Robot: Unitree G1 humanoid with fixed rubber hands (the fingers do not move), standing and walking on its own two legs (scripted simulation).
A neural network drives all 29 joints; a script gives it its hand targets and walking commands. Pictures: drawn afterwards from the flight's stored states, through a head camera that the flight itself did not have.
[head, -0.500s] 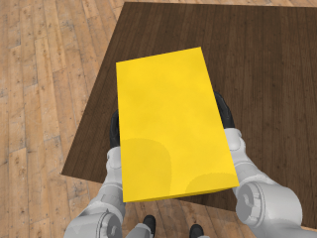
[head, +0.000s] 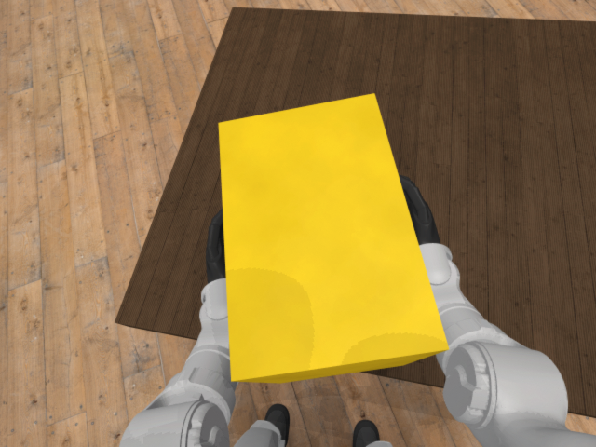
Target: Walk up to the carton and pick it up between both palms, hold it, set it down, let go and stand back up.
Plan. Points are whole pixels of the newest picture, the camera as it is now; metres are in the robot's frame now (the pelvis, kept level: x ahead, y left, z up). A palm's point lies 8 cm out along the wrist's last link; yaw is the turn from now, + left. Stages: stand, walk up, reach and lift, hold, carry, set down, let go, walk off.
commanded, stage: reach and lift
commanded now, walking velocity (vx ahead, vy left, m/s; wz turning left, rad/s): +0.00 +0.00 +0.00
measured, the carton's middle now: (321, 257) +0.37 +0.02 -0.03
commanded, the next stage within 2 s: none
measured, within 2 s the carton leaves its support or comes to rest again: leaves its support in 0.16 s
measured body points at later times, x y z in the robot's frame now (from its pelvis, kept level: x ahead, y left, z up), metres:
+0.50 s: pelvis -0.02 +0.00 +0.00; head +0.09 -0.02 +0.43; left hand +0.35 +0.16 -0.02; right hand +0.42 -0.11 -0.01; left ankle +0.01 +0.15 -0.72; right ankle -0.01 -0.11 -0.72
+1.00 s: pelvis -0.03 +0.00 +0.00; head +0.03 -0.02 +0.45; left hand +0.37 +0.16 +0.05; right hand +0.43 -0.11 +0.05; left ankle +0.01 +0.15 -0.72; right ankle -0.01 -0.11 -0.72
